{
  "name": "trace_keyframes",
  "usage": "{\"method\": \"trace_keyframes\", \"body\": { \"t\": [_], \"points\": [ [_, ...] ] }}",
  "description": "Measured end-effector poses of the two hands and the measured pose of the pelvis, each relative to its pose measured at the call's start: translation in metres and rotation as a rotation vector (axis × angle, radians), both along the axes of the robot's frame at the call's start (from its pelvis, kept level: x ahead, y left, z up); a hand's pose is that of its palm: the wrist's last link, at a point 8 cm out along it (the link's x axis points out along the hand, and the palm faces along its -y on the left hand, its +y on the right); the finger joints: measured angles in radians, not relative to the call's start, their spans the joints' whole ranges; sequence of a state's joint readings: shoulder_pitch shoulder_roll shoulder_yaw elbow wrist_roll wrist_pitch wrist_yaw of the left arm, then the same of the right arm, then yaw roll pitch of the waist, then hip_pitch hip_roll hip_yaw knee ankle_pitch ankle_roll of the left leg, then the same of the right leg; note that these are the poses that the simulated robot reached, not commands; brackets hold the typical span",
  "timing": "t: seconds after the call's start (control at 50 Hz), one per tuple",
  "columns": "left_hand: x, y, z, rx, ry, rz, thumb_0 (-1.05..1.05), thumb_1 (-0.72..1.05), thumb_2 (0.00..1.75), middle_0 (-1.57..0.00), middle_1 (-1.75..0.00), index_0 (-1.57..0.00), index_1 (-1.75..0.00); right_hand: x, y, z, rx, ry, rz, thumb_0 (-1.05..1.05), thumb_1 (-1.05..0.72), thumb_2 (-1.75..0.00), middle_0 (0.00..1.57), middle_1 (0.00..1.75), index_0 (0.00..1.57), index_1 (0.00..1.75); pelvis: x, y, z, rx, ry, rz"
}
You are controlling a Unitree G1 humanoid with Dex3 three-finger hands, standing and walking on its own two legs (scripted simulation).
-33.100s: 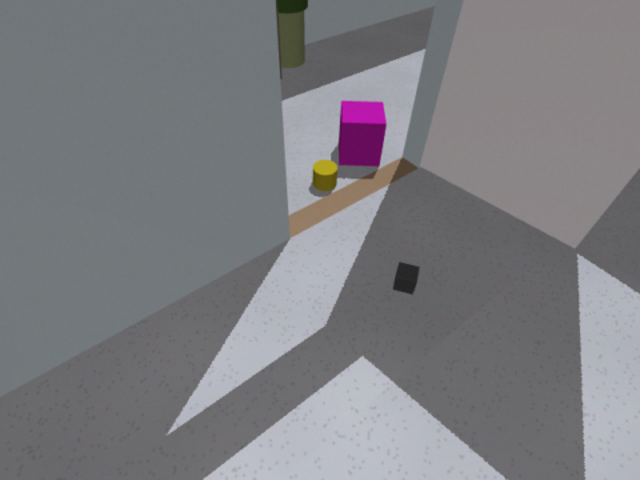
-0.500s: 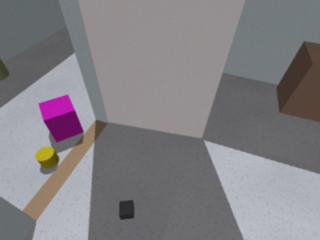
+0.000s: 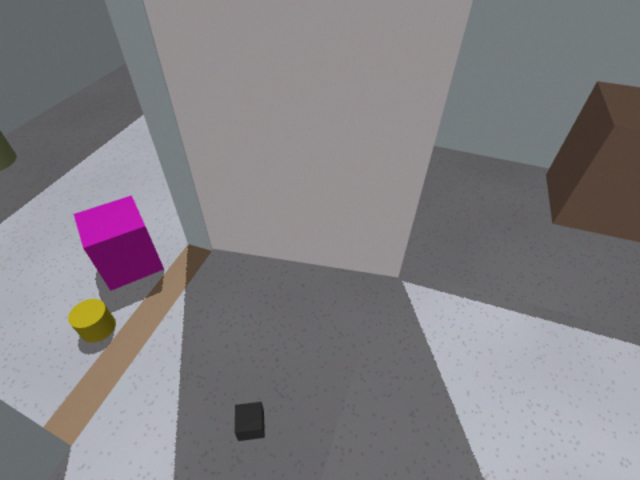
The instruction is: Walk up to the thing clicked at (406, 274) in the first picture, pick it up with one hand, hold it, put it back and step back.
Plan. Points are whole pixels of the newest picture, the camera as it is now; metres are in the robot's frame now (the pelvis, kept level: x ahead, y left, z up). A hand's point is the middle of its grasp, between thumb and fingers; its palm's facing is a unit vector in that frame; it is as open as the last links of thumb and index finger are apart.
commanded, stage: stand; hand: left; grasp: from above
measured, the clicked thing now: (250, 421) +0.44 +0.20 -0.74
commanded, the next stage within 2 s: step back in 1.42 s
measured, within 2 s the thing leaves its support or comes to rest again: neither
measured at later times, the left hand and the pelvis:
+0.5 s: hand out of the picture +0.08 +0.24 -0.16, palm faces +0.00 -0.94 -0.33, open 7.3 cm; pelvis +0.01 -0.01 +0.00, yaw +0 degrees
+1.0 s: hand out of the picture +0.10 +0.24 -0.15, palm faces +0.00 -0.94 -0.34, open 7.3 cm; pelvis +0.02 -0.01 +0.00, yaw +0 degrees
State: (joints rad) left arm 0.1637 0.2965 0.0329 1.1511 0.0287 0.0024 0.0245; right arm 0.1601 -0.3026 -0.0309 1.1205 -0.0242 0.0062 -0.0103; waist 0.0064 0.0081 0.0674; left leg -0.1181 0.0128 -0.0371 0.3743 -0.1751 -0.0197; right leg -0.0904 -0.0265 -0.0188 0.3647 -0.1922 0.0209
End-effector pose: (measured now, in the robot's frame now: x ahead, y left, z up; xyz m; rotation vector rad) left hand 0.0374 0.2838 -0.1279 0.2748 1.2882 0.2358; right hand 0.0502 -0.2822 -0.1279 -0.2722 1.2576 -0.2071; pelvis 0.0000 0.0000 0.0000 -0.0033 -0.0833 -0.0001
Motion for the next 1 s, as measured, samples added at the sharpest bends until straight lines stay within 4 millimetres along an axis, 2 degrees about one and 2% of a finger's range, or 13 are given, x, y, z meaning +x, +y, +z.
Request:
{"method": "trace_keyframes", "body": {
  "t": [0.24,0.72,1.0],
  "points": [
    [0.016,-0.003,0.002,-0.001,-0.008,-0.014,0.01,0.91,0.9,-0.2,-0.3,-0.2,-0.3,0.0,-0.005,0.0,-0.001,0.02,0.003,0.0,-0.9,-0.9,0.21,0.3,0.21,0.3,0.005,-0.004,0.001,0.0,0.013,0.0],
    [0.049,-0.003,0.008,0.009,-0.038,-0.032,0.01,0.91,0.9,-0.2,-0.3,-0.2,-0.3,0.035,-0.013,0.004,-0.008,-0.018,0.019,0.0,-0.9,-0.9,0.21,0.3,0.21,0.3,0.02,-0.008,0.002,0.004,0.034,-0.006],
    [0.053,-0.004,0.01,0.014,-0.051,-0.044,0.01,0.91,0.9,-0.2,-0.3,-0.2,-0.3,0.034,-0.018,0.005,-0.007,-0.022,0.015,0.0,-0.9,-0.9,0.21,0.3,0.21,0.3,0.019,-0.012,0.003,0.004,0.034,-0.008]
  ]
}}
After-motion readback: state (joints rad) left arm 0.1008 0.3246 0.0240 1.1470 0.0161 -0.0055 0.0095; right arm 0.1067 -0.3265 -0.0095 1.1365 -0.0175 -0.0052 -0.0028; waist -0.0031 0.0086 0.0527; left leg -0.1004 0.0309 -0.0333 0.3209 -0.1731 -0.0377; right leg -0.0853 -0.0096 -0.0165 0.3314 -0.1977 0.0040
